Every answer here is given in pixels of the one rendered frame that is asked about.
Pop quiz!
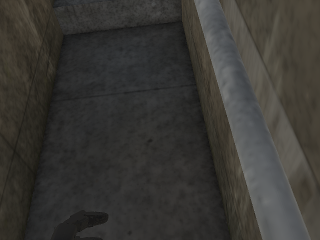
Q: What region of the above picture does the robot left hand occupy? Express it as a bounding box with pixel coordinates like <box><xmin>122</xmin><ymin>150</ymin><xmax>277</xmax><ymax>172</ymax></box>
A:
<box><xmin>50</xmin><ymin>210</ymin><xmax>109</xmax><ymax>240</ymax></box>

